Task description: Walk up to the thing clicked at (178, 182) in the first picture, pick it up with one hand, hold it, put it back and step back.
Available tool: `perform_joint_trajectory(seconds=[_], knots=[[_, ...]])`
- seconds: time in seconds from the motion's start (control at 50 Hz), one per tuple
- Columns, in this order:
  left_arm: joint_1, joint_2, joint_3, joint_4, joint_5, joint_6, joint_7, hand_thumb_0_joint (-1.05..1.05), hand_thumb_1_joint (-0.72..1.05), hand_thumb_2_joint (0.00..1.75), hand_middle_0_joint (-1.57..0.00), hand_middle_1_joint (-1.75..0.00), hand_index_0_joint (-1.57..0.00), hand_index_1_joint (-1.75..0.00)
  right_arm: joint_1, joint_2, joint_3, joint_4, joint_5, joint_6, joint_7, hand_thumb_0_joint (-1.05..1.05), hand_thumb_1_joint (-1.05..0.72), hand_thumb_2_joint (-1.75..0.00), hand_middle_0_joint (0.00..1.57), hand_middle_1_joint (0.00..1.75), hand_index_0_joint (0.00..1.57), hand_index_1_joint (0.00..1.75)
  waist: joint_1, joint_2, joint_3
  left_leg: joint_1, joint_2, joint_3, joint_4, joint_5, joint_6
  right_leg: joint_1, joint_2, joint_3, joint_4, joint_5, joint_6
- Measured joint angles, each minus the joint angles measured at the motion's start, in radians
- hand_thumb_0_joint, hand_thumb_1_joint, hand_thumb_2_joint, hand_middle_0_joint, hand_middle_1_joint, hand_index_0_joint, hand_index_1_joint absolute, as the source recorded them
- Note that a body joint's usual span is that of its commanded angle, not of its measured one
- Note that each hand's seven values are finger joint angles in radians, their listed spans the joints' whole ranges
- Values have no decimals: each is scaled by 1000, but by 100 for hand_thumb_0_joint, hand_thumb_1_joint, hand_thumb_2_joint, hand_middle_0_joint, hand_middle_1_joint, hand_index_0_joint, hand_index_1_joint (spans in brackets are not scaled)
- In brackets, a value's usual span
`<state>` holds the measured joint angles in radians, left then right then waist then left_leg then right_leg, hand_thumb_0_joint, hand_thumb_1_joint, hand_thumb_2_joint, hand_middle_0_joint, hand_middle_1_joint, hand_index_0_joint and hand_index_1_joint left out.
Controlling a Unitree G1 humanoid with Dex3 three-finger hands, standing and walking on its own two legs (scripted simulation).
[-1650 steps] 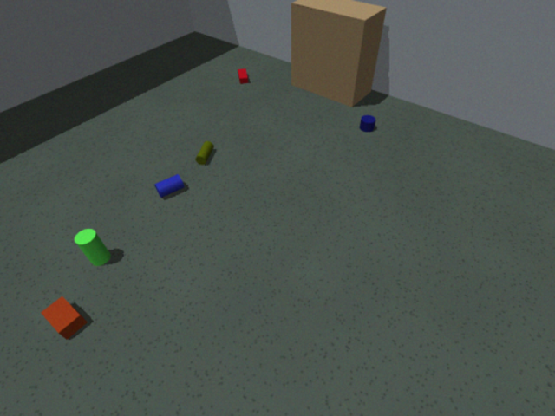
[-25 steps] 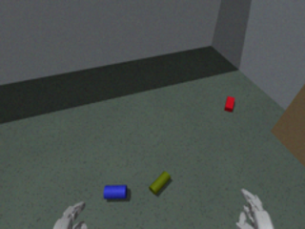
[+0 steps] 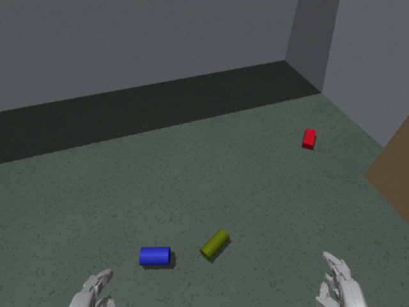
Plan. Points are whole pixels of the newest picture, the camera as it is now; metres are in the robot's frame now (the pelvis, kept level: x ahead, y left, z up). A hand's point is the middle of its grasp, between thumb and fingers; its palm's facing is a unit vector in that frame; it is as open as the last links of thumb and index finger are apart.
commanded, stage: home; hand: left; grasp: from above
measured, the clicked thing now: (155, 256) +0.51 +0.24 -0.68
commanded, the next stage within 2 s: stand in 0.62 s
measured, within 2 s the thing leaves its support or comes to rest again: neither
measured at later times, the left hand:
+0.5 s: hand out of the picture +0.17 +0.18 -0.04, palm faces +0.04 -0.98 -0.20, open 7.4 cm
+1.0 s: hand out of the picture +0.12 +0.24 -0.10, palm faces +0.04 -0.94 -0.34, open 7.4 cm
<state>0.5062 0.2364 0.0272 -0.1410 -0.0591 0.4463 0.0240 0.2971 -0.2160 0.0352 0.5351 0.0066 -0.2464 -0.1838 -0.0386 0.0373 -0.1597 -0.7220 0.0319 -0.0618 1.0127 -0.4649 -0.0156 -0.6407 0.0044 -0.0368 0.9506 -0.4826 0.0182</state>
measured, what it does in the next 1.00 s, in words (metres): stands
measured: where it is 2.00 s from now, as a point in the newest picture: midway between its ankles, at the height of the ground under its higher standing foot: outside the picture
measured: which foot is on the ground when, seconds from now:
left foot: down 0.00-1.00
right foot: down 0.00-1.00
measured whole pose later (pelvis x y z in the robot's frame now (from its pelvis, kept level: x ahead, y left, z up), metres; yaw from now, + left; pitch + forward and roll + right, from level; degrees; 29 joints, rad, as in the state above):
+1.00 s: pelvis +0.00 +0.00 +0.03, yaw +0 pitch +0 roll +0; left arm 0.23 0.30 0.04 0.68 0.05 0.06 0.04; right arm 0.19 -0.29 -0.04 0.86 -0.05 -0.03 -0.01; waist 0.02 -0.02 0.03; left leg -0.42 -0.01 -0.02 0.78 -0.36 0.00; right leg -0.37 -0.04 0.00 0.78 -0.41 0.03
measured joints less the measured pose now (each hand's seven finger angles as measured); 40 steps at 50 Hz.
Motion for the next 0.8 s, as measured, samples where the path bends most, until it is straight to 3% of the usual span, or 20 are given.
perform_joint_trajectory(seconds=[0.72,0.8], knots=[[4,-1,-3,-4,-4,-3,3,1,91,90,-21,-30,-20,-30,1,-2,-6,-7,3,20,5,2,-90,-90,20,30,20,30,-1,3,-7,1,1,0,5,-11,-1,1,1,0,4,-10,-1],[-177,26,-31,333,86,-231,13,1,90,90,-21,-30,-20,-30,-79,-26,-21,146,-86,114,82,1,-90,-90,20,30,20,30,41,-39,104,126,-25,21,-69,26,7,106,-27,18,-28,3,-2]])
